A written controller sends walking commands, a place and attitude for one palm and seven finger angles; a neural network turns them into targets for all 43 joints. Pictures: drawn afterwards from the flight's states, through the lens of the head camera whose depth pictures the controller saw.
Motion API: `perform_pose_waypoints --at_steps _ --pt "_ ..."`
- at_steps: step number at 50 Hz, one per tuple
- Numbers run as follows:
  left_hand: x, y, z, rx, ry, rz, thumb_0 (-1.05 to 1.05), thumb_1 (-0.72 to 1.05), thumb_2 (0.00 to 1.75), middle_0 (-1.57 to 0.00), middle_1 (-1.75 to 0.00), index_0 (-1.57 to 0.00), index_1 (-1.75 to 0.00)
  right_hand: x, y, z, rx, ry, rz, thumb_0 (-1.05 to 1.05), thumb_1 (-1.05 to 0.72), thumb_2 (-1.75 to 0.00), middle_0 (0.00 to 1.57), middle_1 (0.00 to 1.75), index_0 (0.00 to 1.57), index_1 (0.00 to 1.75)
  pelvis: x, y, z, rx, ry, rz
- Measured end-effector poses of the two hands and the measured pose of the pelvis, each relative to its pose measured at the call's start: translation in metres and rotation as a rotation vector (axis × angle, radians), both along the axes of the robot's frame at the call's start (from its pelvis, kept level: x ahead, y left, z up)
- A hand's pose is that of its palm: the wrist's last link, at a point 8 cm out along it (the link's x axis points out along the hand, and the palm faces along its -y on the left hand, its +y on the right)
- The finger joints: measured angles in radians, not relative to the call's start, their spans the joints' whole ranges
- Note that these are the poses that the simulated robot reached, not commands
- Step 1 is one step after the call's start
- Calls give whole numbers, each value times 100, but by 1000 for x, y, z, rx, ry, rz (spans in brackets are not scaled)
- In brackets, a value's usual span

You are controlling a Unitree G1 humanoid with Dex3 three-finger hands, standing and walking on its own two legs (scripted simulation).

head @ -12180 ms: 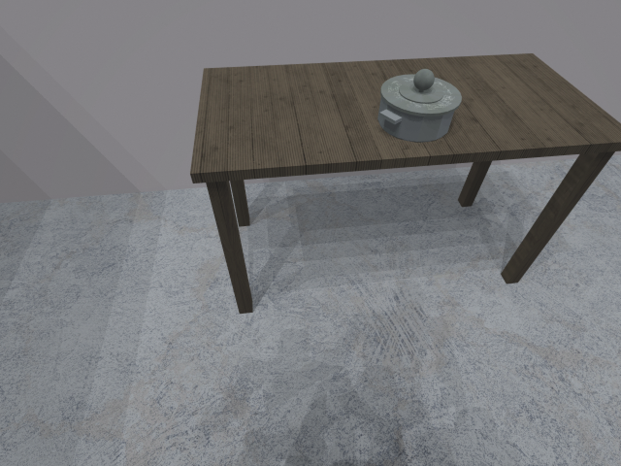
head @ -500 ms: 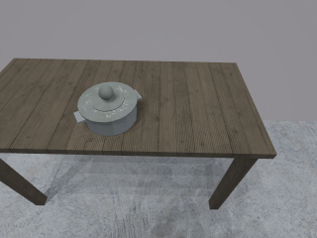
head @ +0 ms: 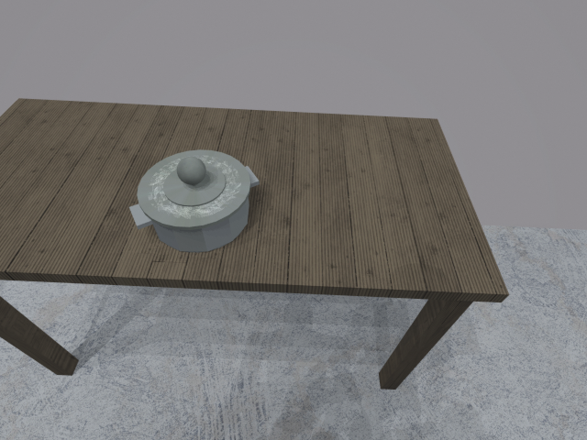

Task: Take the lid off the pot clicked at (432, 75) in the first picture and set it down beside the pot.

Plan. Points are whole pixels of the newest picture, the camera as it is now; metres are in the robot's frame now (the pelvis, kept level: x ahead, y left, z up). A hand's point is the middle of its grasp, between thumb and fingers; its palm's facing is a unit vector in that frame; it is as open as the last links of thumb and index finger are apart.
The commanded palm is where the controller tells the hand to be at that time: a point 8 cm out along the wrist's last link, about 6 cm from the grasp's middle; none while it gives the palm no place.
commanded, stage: look again from close up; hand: left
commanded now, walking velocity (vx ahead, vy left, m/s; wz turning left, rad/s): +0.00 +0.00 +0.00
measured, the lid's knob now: (191, 170) +0.53 +0.22 +0.04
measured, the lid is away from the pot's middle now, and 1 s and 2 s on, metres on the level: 0.00 0.00 0.00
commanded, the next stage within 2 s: shuffle to correct the standing spot in 0.76 s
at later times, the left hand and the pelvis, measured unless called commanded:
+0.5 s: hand out of the picture -0.01 +0.16 -0.18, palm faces +0.02 -0.99 -0.16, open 7.4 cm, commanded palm none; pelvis +0.00 +0.00 +0.00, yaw +0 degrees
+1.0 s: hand out of the picture -0.03 +0.16 -0.18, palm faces +0.03 -0.99 -0.15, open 7.4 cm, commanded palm none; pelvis +0.00 +0.01 +0.00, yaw +0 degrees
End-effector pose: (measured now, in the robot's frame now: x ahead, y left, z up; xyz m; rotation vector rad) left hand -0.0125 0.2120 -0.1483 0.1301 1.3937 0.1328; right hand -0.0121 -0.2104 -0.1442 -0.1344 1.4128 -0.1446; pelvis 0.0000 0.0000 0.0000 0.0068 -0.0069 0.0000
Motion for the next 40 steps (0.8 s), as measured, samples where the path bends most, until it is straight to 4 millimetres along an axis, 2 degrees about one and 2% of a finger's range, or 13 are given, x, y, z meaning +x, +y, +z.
perform_pose_waypoints --at_steps 25,40 --pt "-3 0 1 -11 18 6 0 91 90 -20 -30 -20 -30 0 6 1 3 15 -4 1 -92 -90 20 30 20 30 4 4 2 0 -1 -2" --pt "-10 0 0 -19 27 12 0 91 90 -20 -30 -20 -30 -8 13 2 10 30 -6 1 -91 -90 20 30 20 30 0 7 2 -3 -2 1"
